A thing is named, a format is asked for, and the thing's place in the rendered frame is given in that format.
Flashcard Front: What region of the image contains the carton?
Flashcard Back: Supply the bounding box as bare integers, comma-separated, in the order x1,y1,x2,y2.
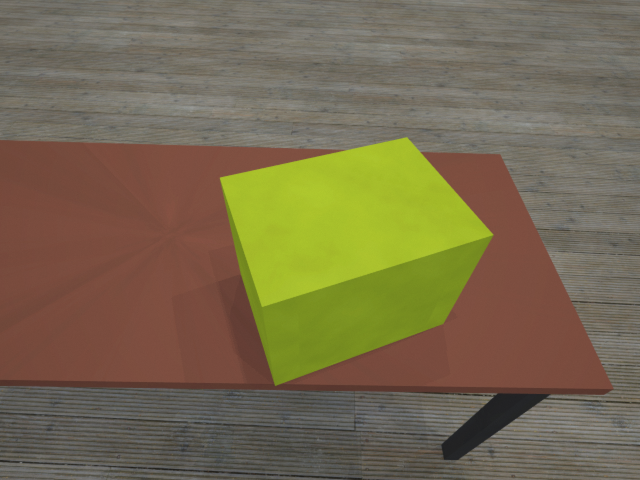
220,137,493,386

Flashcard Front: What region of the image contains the table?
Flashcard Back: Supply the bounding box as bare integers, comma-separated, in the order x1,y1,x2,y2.
0,140,614,460

